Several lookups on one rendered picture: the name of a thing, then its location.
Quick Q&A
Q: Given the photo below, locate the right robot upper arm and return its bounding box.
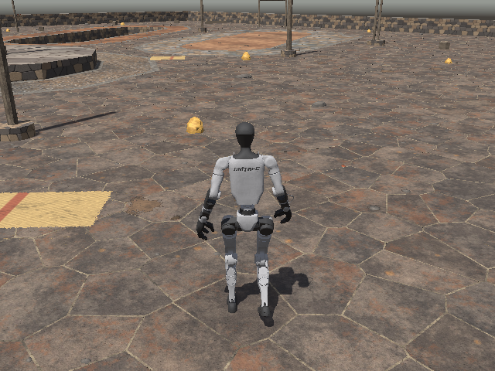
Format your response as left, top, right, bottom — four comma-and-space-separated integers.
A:
262, 155, 285, 197

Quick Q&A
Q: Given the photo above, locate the robot left hand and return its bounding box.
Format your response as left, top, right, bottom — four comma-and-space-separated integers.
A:
196, 220, 214, 240

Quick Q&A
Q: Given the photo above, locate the left robot upper arm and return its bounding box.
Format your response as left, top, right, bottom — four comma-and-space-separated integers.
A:
208, 156, 230, 200

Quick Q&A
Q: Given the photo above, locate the left robot foot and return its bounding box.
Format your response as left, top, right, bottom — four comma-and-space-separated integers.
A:
227, 295, 237, 313

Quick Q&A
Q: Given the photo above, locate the robot left forearm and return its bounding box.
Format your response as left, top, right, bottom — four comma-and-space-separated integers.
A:
199, 188, 216, 223

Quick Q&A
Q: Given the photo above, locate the robot right hand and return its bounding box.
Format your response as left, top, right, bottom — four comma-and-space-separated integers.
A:
274, 209, 292, 224

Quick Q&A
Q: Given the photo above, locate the robot right forearm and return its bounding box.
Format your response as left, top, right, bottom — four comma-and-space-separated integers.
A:
277, 185, 290, 212

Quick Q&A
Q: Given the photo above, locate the robot right thigh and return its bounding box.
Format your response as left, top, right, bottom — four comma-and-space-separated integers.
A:
254, 216, 274, 267

